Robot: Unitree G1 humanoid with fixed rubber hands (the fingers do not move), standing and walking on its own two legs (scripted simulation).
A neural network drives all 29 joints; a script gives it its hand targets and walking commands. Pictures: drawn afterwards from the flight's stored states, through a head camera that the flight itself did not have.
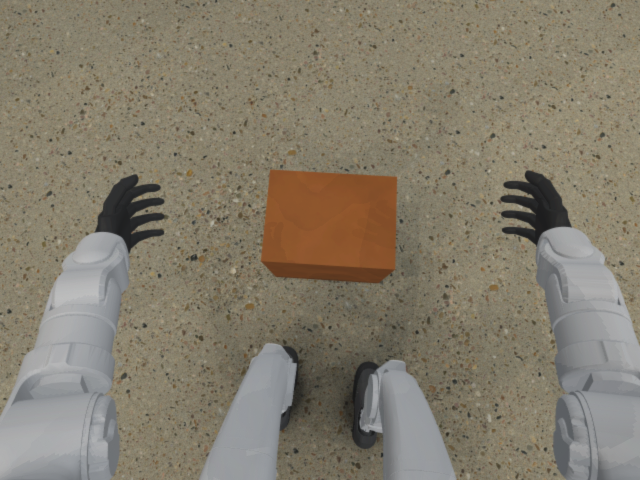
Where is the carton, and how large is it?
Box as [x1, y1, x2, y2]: [261, 170, 396, 282]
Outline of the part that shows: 270,170 261,261 275,276 378,282 394,269 396,177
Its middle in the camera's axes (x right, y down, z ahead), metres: +0.02 -0.01 +0.97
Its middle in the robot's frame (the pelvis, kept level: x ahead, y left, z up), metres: +0.51 +0.04 -0.56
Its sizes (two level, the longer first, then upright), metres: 0.286 0.210 0.263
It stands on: the floor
